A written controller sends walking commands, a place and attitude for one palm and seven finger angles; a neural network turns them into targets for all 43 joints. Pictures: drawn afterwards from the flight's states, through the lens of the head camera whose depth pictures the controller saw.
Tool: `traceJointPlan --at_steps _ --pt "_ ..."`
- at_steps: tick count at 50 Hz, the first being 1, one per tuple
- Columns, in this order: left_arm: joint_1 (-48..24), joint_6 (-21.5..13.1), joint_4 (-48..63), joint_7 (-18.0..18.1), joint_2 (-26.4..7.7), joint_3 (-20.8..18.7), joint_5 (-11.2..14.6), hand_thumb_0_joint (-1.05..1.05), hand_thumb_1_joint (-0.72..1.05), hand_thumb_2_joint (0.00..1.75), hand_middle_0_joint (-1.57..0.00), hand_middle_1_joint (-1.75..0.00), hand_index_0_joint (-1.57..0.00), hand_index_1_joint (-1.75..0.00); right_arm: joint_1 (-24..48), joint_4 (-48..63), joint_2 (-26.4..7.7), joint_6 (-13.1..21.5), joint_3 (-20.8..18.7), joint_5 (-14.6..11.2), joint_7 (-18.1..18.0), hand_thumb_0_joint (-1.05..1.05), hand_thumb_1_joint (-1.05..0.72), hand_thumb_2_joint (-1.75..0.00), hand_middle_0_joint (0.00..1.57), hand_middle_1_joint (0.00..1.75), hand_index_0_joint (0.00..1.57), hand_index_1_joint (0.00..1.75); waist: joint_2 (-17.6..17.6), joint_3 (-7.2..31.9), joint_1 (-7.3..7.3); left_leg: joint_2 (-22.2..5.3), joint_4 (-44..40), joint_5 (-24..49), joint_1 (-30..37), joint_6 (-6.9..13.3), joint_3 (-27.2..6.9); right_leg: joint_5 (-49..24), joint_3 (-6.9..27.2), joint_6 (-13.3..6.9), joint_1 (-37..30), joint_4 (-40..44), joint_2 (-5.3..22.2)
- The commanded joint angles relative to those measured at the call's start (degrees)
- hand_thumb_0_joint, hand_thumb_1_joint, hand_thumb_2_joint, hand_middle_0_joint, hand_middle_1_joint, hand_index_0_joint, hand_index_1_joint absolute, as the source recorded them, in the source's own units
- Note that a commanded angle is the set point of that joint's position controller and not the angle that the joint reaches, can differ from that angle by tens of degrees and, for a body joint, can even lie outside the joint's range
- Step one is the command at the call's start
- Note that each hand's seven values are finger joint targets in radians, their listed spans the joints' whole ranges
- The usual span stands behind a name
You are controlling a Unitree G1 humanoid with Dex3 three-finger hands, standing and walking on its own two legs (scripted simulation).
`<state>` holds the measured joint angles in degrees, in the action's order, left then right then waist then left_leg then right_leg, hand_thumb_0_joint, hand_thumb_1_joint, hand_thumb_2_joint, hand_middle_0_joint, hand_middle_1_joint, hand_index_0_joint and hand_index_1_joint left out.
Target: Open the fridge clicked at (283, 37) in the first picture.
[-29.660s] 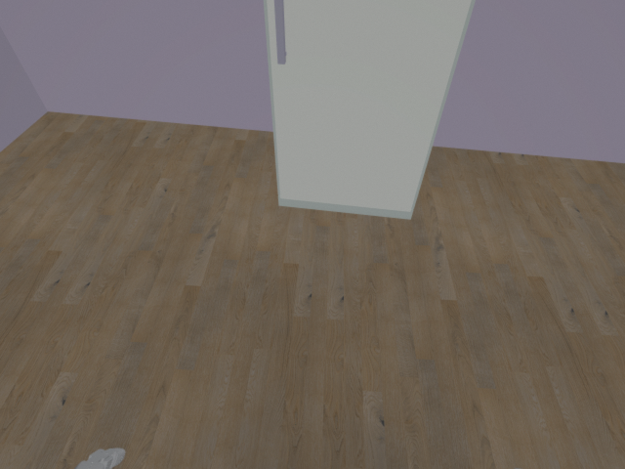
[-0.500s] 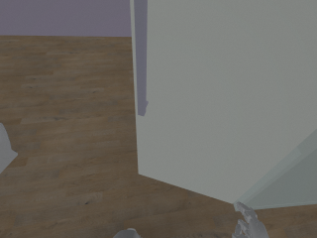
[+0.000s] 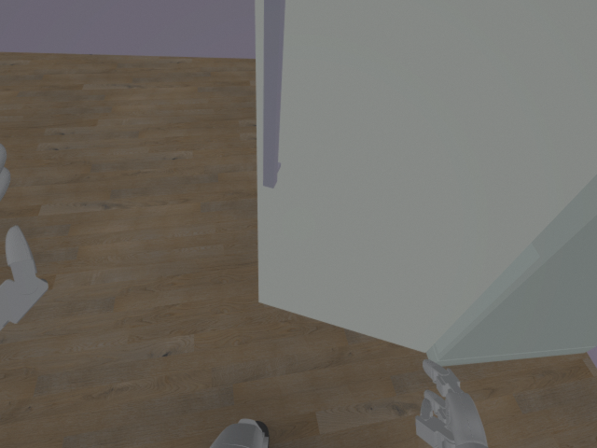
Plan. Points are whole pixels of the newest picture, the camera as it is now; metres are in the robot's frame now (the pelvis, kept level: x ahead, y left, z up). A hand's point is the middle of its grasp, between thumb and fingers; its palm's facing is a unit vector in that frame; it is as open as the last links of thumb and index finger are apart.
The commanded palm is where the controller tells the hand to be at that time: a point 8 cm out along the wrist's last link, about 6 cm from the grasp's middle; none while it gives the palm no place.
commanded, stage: step back with the hand held close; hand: left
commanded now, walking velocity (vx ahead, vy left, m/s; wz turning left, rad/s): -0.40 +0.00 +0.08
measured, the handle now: (277, 65) +0.60 +0.15 +0.20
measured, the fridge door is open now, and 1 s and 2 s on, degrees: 67 67 67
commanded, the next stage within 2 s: stop stepping back and stand still in 0.04 s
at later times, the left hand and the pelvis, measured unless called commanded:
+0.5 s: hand out of the picture +0.07 +0.28 +0.19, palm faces +0.55 -0.77 -0.33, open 7.4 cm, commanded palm +0.03 +0.29 +0.19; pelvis -0.11 -0.01 +0.02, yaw +0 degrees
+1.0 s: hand out of the picture +0.05 +0.28 +0.17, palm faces +0.53 -0.76 -0.37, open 7.4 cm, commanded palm none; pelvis -0.13 +0.01 +0.00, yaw +2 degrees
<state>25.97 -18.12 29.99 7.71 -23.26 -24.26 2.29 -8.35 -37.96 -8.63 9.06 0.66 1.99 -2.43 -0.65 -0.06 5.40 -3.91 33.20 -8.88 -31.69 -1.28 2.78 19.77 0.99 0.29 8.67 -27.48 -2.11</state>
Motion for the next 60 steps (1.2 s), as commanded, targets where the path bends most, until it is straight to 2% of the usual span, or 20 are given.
traceJointPlan --at_steps 1,3,4,7,12,14,15,17,20,25,28,31,34,36,37,44,50,51,57,60 --pt "-9.64 -0.44 8.61 0.54 -13.21 -5.72 -0.9 0.0 0.9 0.9 -0.2 -0.3 -0.2 -0.3 2.92 8.32 -7.67 1.66 -2.49 -0.89 -2.6 0.0 -0.9 -0.9 0.2 0.3 0.2 0.3 -8.2 5.28 -5.27 1.91 5.2 -1.29 15.15 -0.52 -1.67 -38.64 5.2 -5.64 10.13 2.26 14.91" --pt "-5.91 0.38 9.96 -0.01 -13.47 -7.18 -0.18 0.0 0.9 0.9 -0.2 -0.3 -0.2 -0.3 3.59 9.64 -9.46 1.17 -2.58 -1.02 -3.41 0.0 -0.9 -0.9 0.2 0.3 0.2 0.3 8.87 9.1 -4.46 -4.17 -12.03 34.46 22.76 2.49 -8.96 -27.78 -1.88 1.01 9.61 -11.07 2.78" --pt "-5.2 -0.58 11.61 -0.82 -12.4 -6.55 0.86 0.0 0.9 0.9 -0.2 -0.3 -0.2 -0.3 2.56 10.04 -10.26 1.8 -3.21 -1.27 -2.54 0.0 -0.9 -0.9 0.2 0.3 0.2 0.3 14.06 12.65 -4.21 -10.07 -15.77 42.14 25.53 5.33 -14.0 -1.54 0.45 0.49 8.83 -17.69 -0.66" --pt "5.29 -0.66 12.62 -1.05 -12.91 -9.65 2.07 0.0 0.9 0.9 -0.2 -0.3 -0.2 -0.3 1.79 11.28 -10.33 2.48 -4.03 -0.14 -1.25 0.0 -0.9 -0.9 0.2 0.3 0.2 0.3 14.19 14.72 -3.29 -14.6 -21.61 11.9 20.19 9.18 -19.81 12.32 1.61 0.02 8.55 -24.06 -1.95" --pt "11.44 2.49 16.19 0.49 -14.36 -11.81 2.03 0.0 0.9 0.9 -0.2 -0.3 -0.2 -0.3 1.9 14.34 -10.85 0.95 -3.87 -0.69 -1.06 0.0 -0.9 -0.9 0.2 0.3 0.2 0.3 17.99 9.27 -3.71 -4.33 -27.62 -30.7 -1.22 2.88 -8.36 7.53 -9.0 -2.08 -11.92 -4.49 -4.47" --pt "11.56 3.58 15.84 0.93 -15.69 -12.23 1.38 0.0 0.9 0.9 -0.2 -0.3 -0.2 -0.3 0.63 13.6 -9.78 -0.12 -3.91 -0.85 -1.64 0.0 -0.9 -0.9 0.2 0.3 0.2 0.3 4.28 7.55 -4.46 3.59 -7.48 -22.69 4.72 0.1 -1.23 10.24 0.85 -4.26 -3.73 13.04 4.86" --pt "9.98 3.82 16.04 1.08 -17.01 -12.68 1.46 0.0 0.9 0.9 -0.2 -0.3 -0.2 -0.3 0.18 12.53 -9.97 -1.01 -4.27 -0.69 -1.79 0.0 -0.9 -0.9 0.2 0.3 0.2 0.3 -9.89 5.22 -4.27 6.94 17.5 -15.48 10.23 -0.71 -0.96 22.25 18.95 -9.65 15.1 22.44 19.38" --pt "-1.61 4.77 15.28 1.66 -15.46 -11.03 1.35 0.0 0.9 0.9 -0.2 -0.3 -0.2 -0.3 -1.07 9.61 -10.24 -0.41 -3.68 -0.62 -2.06 0.0 -0.9 -0.9 0.2 0.3 0.2 0.3 -10.48 2.5 -6.01 4.46 34.15 -11.55 3.62 -0.68 -5.9 30.53 23.68 -13.26 24.11 23.77 23.86" --pt "-5.93 5.29 0.96 2.16 -8.71 -3.58 -0.04 0.0 0.9 0.9 -0.2 -0.3 -0.2 -0.3 -1.72 7.35 -10.8 0.3 -3.23 -1.08 -3.33 0.0 -0.9 -0.9 0.2 0.3 0.2 0.3 -3.21 -0.74 -6.85 1.19 21.83 -9.35 6.32 0.92 -2.11 18.24 10.55 -7.43 18.88 17.8 17.03" --pt "-11.5 4.53 2.67 2.92 -7.48 0.82 -2.42 0.0 0.9 0.9 -0.2 -0.3 -0.2 -0.3 -2.29 7.45 -10.95 2.94 -3.11 -0.82 -4.12 0.0 -0.9 -0.9 0.2 0.3 0.2 0.3 -3.41 1.21 -5.54 3.63 -4.44 -16.17 17.0 3.9 2.92 19.24 8.73 -6.31 12.72 10.52 13.65" --pt "-7.24 2.89 11.31 3.02 -11.54 -4.11 -1.57 0.0 0.9 0.9 -0.2 -0.3 -0.2 -0.3 -1.65 9.93 -13.08 3.56 -3.6 -1.21 -3.5 0.0 -0.9 -0.9 0.2 0.3 0.2 0.3 10.11 4.49 -5.45 -7.71 -15.38 -8.02 20.52 8.13 -14.86 0.83 -1.66 -1.43 12.32 -12.48 2.93" --pt "-2.56 2.45 11.35 2.18 -11.83 -6.62 -2.1 0.0 0.9 0.9 -0.2 -0.3 -0.2 -0.3 0.24 9.5 -10.54 3.08 -2.53 -0.72 -2.55 0.0 -0.9 -0.9 0.2 0.3 0.2 0.3 17.47 -4.03 -5.84 -11.93 -23.47 -32.21 3.07 10.52 -20.0 4.91 -3.68 -0.49 7.73 -14.75 1.75" --pt "2.18 2.11 7.79 2.4 -12.55 -9.23 -1.98 0.0 0.9 0.9 -0.2 -0.3 -0.2 -0.3 -0.77 9.64 -10.74 2.85 -2.97 -0.61 -2.24 0.0 -0.9 -0.9 0.2 0.3 0.2 0.3 7.32 -0.98 -5.06 -5.84 -11.12 -26.3 -1.12 6.38 -9.25 2.66 -2.01 -1.9 -3.94 -1.99 2.04" --pt "2.48 2.23 4.87 2.06 -12.54 -9.44 -1.44 0.0 0.9 0.9 -0.2 -0.3 -0.2 -0.3 -1.95 9.76 -9.99 2.36 -3.84 -0.82 -1.72 0.0 -0.9 -0.9 0.2 0.3 0.2 0.3 -10.9 1.35 -4.57 3.95 13.95 -21.08 -5.05 2.64 0.54 16.26 23.76 -8.85 -2.04 11.2 15.04" --pt "1.65 2.03 3.33 1.81 -11.17 -8.06 -1.04 0.0 0.9 0.9 -0.2 -0.3 -0.2 -0.3 -1.76 9.64 -10.47 2.31 -4.26 -1.15 -1.2 0.0 -0.9 -0.9 0.2 0.3 0.2 0.3 -10.6 1.27 -4.42 4.08 25.21 -20.83 -6.29 2.17 -1.18 15.91 32.76 -12.45 -0.68 15.82 21.51" --pt "-5.39 1.41 2.63 1.98 -8.7 -3.59 -1.14 0.0 0.9 0.9 -0.2 -0.3 -0.2 -0.3 -1.53 7.64 -8.82 2.39 -1.82 -0.54 -2.25 0.0 -0.9 -0.9 0.2 0.3 0.2 0.3 -6.0 1.6 -5.64 2.9 -0.29 -8.05 19.32 2.69 2.05 5.49 7.52 -6.5 13.43 9.0 13.13" --pt "-5.75 0.63 7.98 1.84 -9.17 -4.61 -2.0 0.0 0.9 0.9 -0.2 -0.3 -0.2 -0.3 0.26 9.45 -10.34 3.03 -2.09 -1.07 -2.36 0.0 -0.9 -0.9 0.2 0.3 0.2 0.3 14.99 -0.54 -4.74 -8.52 -21.88 -24.78 7.35 6.57 -15.82 0.71 -0.77 -0.08 3.25 -7.57 2.24" --pt "-5.29 12.7 -36.86 -6.54 -0.72 16.5 -5.63 0.0 0.9 0.9 -0.2 -0.3 -0.2 -0.3 2.83 -3.32 -24.09 1.79 -6.63 -0.56 2.62 0.0 -0.9 -0.9 0.2 0.3 0.2 0.3 13.54 -4.68 -8.13 -7.18 -11.16 -2.93 4.77 7.17 -16.19 -4.54 -2.12 -0.84 11.58 -13.34 5.29" --pt "-10.72 16.58 -53.24 -7.78 -2.25 19.06 -4.34 0.0 0.9 0.9 -0.2 -0.3 -0.2 -0.3 0.24 -2.2 -16.59 -5.49 -3.72 -1.21 2.3 0.0 -0.9 -0.9 0.2 0.3 0.2 0.3 -13.57 7.21 -5.8 -1.13 -0.39 11.61 12.06 2.94 -6.45 -23.92 5.14 -3.86 2.49 -1.21 10.58" --pt "-15.52 17.1 -64.11 -7.32 -1.68 21.0 -3.85 0.0 0.9 0.9 -0.2 -0.3 -0.2 -0.3 -1.11 -6.6 -13.7 -8.08 -2.93 -0.5 2.5 0.0 -0.9 -0.9 0.2 0.3 0.2 0.3 -8.61 4.41 -7.51 1.43 -0.9 3.16 16.37 1.89 -4.7 -19.5 7.08 -5.75 7.54 3.14 13.27"
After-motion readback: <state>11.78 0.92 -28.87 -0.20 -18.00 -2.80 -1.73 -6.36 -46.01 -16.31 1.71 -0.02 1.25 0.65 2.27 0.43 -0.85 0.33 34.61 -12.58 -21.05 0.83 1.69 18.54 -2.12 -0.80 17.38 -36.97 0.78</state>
